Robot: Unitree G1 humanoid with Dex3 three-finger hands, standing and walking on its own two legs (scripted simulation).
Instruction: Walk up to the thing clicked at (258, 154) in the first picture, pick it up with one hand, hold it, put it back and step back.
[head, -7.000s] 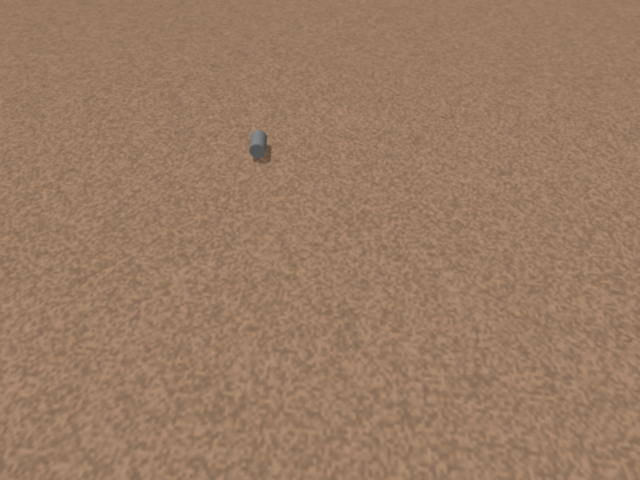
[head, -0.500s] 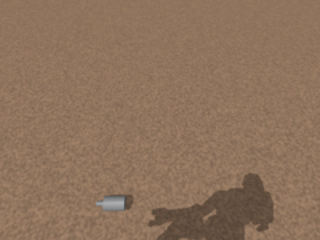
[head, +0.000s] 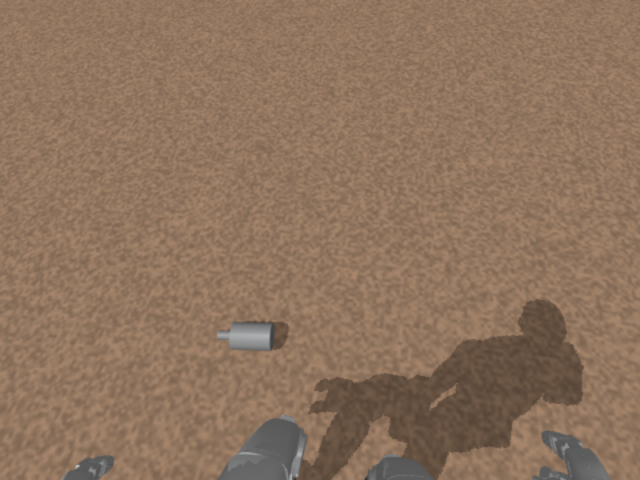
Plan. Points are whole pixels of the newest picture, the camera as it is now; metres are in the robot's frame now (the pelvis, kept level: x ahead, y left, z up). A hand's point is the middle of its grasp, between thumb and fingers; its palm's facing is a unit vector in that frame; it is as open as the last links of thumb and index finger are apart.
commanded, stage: walk up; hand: left
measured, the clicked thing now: (245, 335) +0.51 +0.28 -0.72
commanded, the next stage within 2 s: none
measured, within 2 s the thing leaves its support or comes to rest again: neither
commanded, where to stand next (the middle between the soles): +0.12 +0.02 m, yaw -1 degrees
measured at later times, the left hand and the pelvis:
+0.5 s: hand out of the picture +0.11 +0.28 -0.14, palm faces +0.03 -0.92 -0.39, open 7.4 cm; pelvis +0.03 +0.01 +0.00, yaw +3 degrees
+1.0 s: hand out of the picture +0.07 +0.30 -0.15, palm faces -0.09 -0.93 -0.36, open 7.4 cm; pelvis -0.01 +0.03 +0.00, yaw -2 degrees
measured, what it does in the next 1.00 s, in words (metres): steps on the spot: left foot, then right foot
